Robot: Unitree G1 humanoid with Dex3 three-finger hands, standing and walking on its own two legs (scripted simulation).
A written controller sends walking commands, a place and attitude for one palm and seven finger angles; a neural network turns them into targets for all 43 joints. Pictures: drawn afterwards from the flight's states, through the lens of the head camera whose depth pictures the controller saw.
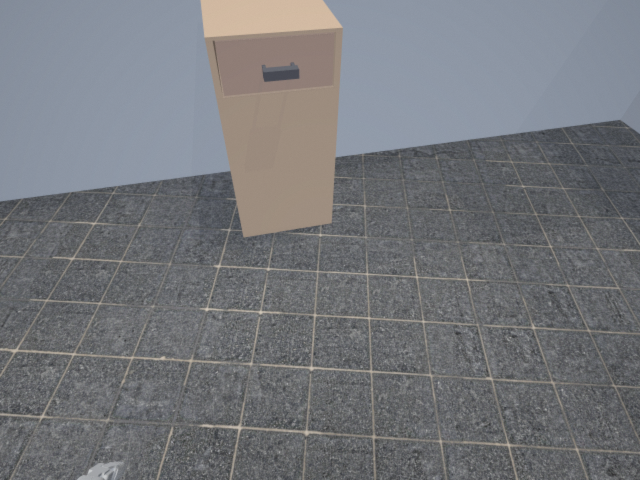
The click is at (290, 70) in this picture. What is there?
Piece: drawer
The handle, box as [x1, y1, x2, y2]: [262, 62, 298, 81]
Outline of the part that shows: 297,65 295,65 293,62 290,66 266,68 264,65 262,65 264,81 298,78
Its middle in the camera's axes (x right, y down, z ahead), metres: -0.12 -0.50 +1.14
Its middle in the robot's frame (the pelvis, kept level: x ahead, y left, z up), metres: +1.18 +0.18 -0.04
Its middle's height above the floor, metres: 0.73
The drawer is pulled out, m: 0.00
